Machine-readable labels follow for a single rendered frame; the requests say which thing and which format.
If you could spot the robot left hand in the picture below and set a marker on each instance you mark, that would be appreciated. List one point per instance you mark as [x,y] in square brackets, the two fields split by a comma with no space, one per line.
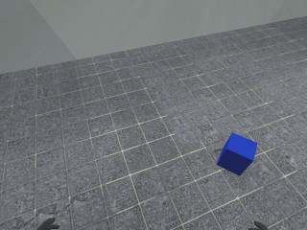
[47,225]

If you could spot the carton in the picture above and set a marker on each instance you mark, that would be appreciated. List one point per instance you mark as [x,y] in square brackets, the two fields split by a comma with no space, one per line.
[238,153]

